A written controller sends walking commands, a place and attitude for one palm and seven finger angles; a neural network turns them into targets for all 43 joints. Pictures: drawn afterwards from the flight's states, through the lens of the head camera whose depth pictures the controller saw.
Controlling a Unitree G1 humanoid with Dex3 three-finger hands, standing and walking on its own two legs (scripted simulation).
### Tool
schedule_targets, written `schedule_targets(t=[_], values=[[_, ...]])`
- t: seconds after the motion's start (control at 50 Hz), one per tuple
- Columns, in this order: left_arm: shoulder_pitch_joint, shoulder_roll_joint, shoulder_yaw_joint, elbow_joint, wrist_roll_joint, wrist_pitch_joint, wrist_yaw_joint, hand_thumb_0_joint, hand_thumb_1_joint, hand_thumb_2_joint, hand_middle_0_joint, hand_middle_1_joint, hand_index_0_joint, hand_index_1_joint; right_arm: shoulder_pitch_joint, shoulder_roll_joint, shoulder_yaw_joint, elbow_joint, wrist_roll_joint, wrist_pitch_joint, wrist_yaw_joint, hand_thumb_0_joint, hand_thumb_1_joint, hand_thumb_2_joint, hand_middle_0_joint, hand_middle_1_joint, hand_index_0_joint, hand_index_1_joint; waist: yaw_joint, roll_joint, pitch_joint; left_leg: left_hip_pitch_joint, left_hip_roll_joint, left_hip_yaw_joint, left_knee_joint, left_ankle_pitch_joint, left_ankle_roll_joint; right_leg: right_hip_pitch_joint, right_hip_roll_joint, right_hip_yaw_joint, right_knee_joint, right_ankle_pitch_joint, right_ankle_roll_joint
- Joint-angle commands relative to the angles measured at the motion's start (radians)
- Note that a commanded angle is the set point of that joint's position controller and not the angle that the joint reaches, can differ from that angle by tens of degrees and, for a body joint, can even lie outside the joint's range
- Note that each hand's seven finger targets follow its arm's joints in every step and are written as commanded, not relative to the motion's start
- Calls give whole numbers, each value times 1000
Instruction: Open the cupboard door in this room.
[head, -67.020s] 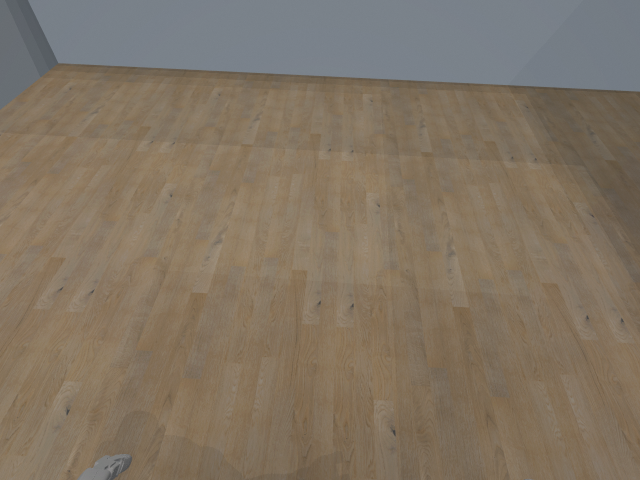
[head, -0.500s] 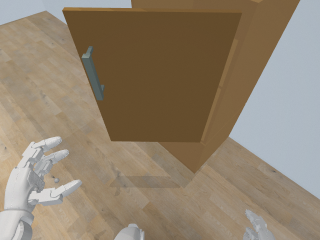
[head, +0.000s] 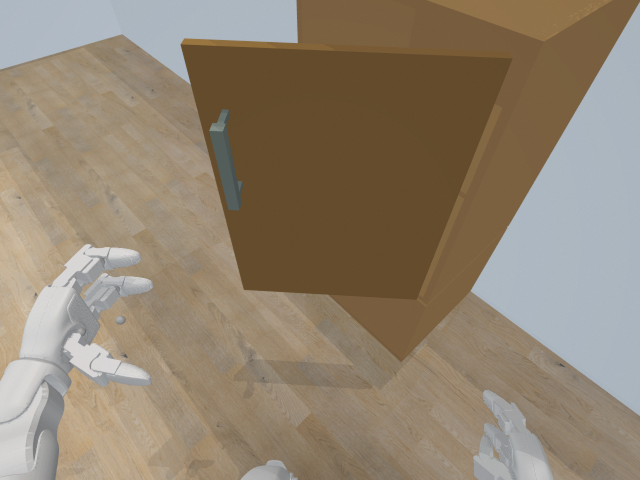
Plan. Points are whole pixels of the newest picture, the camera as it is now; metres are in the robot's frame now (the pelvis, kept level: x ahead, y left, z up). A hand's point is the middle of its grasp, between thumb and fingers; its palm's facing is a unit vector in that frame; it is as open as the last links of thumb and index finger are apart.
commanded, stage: raise the hand with hooked fingers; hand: left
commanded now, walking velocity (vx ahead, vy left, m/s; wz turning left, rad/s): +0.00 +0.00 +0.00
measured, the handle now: (229, 162) +0.55 +0.19 +0.08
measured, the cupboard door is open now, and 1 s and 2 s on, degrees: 44 44 44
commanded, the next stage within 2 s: move the hooked fingers beside the handle in 0.72 s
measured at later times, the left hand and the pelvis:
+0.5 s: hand (113, 291) +0.29 +0.27 +0.09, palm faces +0.04 -1.00 -0.04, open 14.0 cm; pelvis +0.00 +0.00 +0.01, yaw +0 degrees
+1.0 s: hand (123, 278) +0.31 +0.26 +0.10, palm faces +0.06 -1.00 -0.04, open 14.0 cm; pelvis +0.00 -0.01 +0.01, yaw +0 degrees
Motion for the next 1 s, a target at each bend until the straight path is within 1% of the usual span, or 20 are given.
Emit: schedule_targets(t=[0.0,0.06,0.14,0.2,0.24,0.28,0.36,0.4,0.44,0.46,0.52,0.56,0.7,0.76,0.78,0.84,0.86,0.9,0.94,0.98], values=[[-273,261,141,-212,-31,-72,-2,0,-500,300,-300,-1200,-300,-1200,-33,-156,-67,-133,-3,-48,-25,0,-900,-900,200,300,200,300,-12,45,-189,319,-2,-97,-171,42,-22,-83,45,20,-143,104,-20],[-321,300,171,-207,-30,-94,1,0,-500,300,-300,-1200,-300,-1200,-29,-156,-62,-120,-7,-52,-28,0,-900,-900,200,300,200,300,-9,71,-207,349,-2,-104,-180,48,-23,-63,46,23,-151,109,-25],[-322,283,148,-129,-25,-71,-32,0,-500,300,-300,-1200,-300,-1200,-25,-160,-63,-107,-1,-53,-32,0,-900,-900,200,300,200,300,-17,88,-201,363,-3,-100,-192,53,-22,-59,41,22,-169,123,-21],[-340,302,154,-70,-33,-26,-65,0,-500,300,-300,-1200,-300,-1200,-16,-166,-66,-105,4,-51,-36,0,-900,-900,200,300,200,300,-20,47,-186,354,-6,-92,-198,64,-15,-46,40,25,-192,141,-18],[-325,269,130,-36,-43,-4,-85,0,-500,300,-300,-1200,-300,-1200,-17,-168,-67,-109,7,-52,-36,0,-900,-900,200,300,200,300,-22,28,-159,340,-8,-89,-200,61,-15,-54,39,22,-198,143,-16],[-312,274,139,-28,-47,-2,-90,0,-500,300,-300,-1200,-300,-1200,-13,-169,-70,-112,6,-54,-31,0,-900,-900,200,300,200,300,-14,17,-160,338,-12,-82,-195,86,-12,-41,39,27,-202,166,-17],[-329,320,174,-94,-38,-39,-61,0,-500,300,-300,-1200,-300,-1200,-2,-173,-76,-114,-3,-56,-20,0,-900,-900,200,300,200,300,-3,31,-198,361,-10,-83,-191,126,-14,-27,42,26,-186,187,-22],[-331,315,182,-110,-34,-58,-45,0,-500,300,-300,-1200,-300,-1200,-5,-166,-75,-118,-5,-55,-16,0,-900,-900,200,300,200,300,-7,65,-202,371,-12,-80,-195,110,-15,-41,42,28,-186,173,-19],[-328,307,184,-101,-32,-72,-34,0,-500,300,-300,-1200,-300,-1200,-7,-166,-76,-115,-4,-54,-17,0,-900,-900,200,300,200,300,-10,49,-191,363,-10,-84,-200,89,-15,-43,42,27,-187,152,-18],[-341,324,191,-123,-31,-80,-28,0,-500,300,-300,-1200,-300,-1200,-3,-167,-76,-110,-6,-54,-17,0,-900,-900,200,300,200,300,-6,61,-198,365,-9,-82,-197,100,-14,-29,41,31,-187,162,-21],[-340,310,178,-119,-21,-82,-31,0,-500,300,-300,-1200,-300,-1200,-7,-164,-76,-109,-4,-54,-20,0,-900,-900,200,300,200,300,-12,102,-205,379,-10,-76,-196,106,-15,-34,38,32,-186,170,-19],[-332,304,167,-103,-24,-76,-38,0,-500,300,-300,-1200,-300,-1200,-1,-166,-77,-103,-4,-52,-23,0,-900,-900,200,300,200,300,-20,56,-194,370,-8,-73,-192,102,-10,-31,40,35,-194,172,-16],[-331,298,172,-61,-42,-59,-64,0,-500,300,-300,-1200,-300,-1200,-5,-166,-75,-101,-1,-52,-27,0,-900,-900,200,300,200,300,-17,37,-195,357,-17,-63,-178,134,-8,-26,37,40,-192,223,-11],[-329,301,176,-52,-47,-61,-66,0,-500,300,-300,-1200,-300,-1200,-5,-167,-77,-100,-1,-50,-26,0,-900,-900,200,300,200,300,-15,-1,-194,341,-18,-58,-168,141,-6,-13,33,48,-193,234,-9],[-328,289,169,-52,-47,-61,-67,0,-500,300,-300,-1200,-300,-1200,-7,-165,-77,-100,0,-50,-25,0,-900,-900,200,300,200,300,-19,12,-199,347,-19,-55,-167,149,-7,-18,32,45,-190,245,-7],[-410,290,152,-46,-35,-67,-63,0,-500,300,-300,-1200,-300,-1200,-9,-164,-74,-95,0,-46,-27,0,-900,-900,200,300,200,300,-32,38,-183,346,-19,-58,-168,122,-8,-51,32,46,-190,214,-7],[-448,318,162,-36,-30,-70,-56,0,-500,300,-300,-1200,-300,-1200,0,-168,-75,-84,0,-42,-29,0,-900,-900,200,300,200,300,-40,15,-169,334,-16,-58,-161,112,-6,-52,31,53,-194,204,-7],[-485,344,183,2,-20,-78,-53,0,-500,300,-300,-1200,-300,-1200,5,-170,-75,-76,-1,-39,-33,0,-900,-900,200,300,200,300,-43,28,-179,333,-17,-58,-158,114,-6,-58,29,56,-190,204,-6],[-530,314,145,9,-15,-88,-56,0,-500,300,-300,-1200,-300,-1200,2,-167,-73,-78,0,-38,-35,0,-900,-900,200,300,200,300,-48,37,-191,342,-17,-66,-164,89,-8,-72,29,51,-187,171,-8],[-574,335,149,30,-9,-94,-57,0,-500,300,-300,-1200,-300,-1200,10,-170,-75,-65,0,-35,-38,0,-900,-900,200,300,200,300,-53,52,-215,354,-16,-61,-152,105,-5,-67,28,61,-187,189,-9]])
